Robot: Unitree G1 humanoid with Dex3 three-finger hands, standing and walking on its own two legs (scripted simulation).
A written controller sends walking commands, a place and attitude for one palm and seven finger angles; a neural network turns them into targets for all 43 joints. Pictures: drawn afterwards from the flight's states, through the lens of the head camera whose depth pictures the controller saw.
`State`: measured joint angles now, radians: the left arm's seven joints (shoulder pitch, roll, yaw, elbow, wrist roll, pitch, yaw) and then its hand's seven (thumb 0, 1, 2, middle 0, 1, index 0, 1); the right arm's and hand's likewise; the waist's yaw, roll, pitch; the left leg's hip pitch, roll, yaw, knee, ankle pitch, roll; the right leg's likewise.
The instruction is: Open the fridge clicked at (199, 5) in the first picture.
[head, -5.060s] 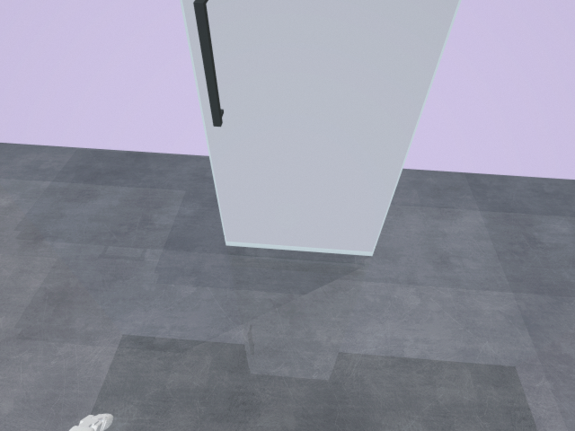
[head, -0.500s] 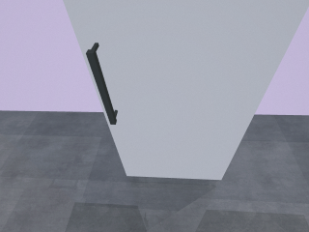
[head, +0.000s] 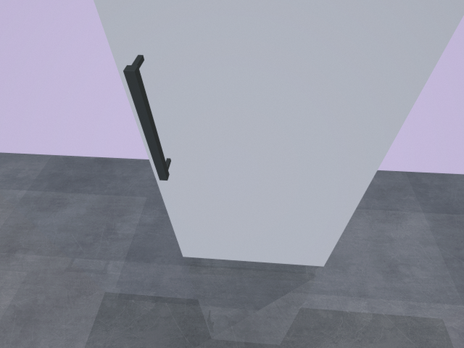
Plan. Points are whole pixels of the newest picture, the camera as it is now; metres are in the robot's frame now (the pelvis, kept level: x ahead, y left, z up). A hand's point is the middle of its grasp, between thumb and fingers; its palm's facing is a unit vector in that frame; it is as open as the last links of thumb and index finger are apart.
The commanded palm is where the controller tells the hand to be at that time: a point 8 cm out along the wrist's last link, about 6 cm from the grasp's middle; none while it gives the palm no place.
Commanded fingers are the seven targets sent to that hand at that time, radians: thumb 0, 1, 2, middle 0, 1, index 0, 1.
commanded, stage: shuffle to correct the standing spot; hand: left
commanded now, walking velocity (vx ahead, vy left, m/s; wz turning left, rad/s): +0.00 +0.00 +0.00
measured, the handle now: (153, 126) +0.54 +0.21 +0.08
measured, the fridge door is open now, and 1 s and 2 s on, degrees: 0 0 0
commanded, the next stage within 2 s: come to a stop and stand still in 0.46 s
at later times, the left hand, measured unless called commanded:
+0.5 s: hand out of the picture +0.03 +0.20 -0.18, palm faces +0.06 -0.98 -0.20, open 7.4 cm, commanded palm none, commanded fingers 0.00 0.90 0.90 -0.20 -0.30 -0.20 -0.30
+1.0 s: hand out of the picture +0.11 +0.24 -0.18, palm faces +0.04 -0.97 -0.24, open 7.3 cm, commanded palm none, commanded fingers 0.00 0.90 0.90 -0.20 -0.30 -0.20 -0.30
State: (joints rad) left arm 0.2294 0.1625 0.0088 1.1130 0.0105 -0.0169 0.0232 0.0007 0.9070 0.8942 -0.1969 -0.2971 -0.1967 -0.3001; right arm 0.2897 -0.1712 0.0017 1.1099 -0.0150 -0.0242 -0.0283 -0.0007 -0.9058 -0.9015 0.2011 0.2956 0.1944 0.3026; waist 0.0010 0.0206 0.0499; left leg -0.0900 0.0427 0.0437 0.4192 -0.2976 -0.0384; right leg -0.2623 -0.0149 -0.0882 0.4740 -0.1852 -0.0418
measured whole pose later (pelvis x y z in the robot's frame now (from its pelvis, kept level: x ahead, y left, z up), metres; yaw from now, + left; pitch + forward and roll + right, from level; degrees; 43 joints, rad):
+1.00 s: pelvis +0.08 +0.05 -0.01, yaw +0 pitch +0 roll +1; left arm 0.22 0.16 0.04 1.04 0.02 0.00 0.04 0.01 0.92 0.89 -0.20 -0.30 -0.19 -0.30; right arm 0.23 -0.15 -0.04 1.05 -0.01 -0.01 -0.06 0.01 -0.93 -0.90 0.20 0.30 0.20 0.30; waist -0.01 0.00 0.09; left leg -0.17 0.00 0.11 0.52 -0.35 0.02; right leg -0.28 -0.04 -0.05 0.60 -0.31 -0.01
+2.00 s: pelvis +0.06 +0.05 +0.00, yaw +0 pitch -1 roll +1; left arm 0.25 0.16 -0.01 1.12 0.01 -0.01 0.03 0.01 0.92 0.89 -0.20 -0.30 -0.20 -0.30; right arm 0.28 -0.15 0.01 1.12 -0.01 -0.03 -0.03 0.00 -0.91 -0.90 0.20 0.30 0.19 0.30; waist -0.01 0.01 0.04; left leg -0.12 0.01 0.11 0.43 -0.28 0.01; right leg -0.23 -0.01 -0.04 0.48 -0.23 -0.02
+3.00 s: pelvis +0.06 +0.03 +0.00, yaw +0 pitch -1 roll +1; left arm 0.22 0.17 0.00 1.11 0.01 -0.02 0.03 0.00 0.91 0.89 -0.20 -0.30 -0.20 -0.30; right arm 0.26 -0.17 0.00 1.14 -0.01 -0.03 -0.03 0.00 -0.90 -0.90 0.20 0.30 0.20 0.30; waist 0.00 0.00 0.04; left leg -0.10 0.03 0.09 0.39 -0.27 -0.01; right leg -0.20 0.00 -0.06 0.45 -0.22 -0.04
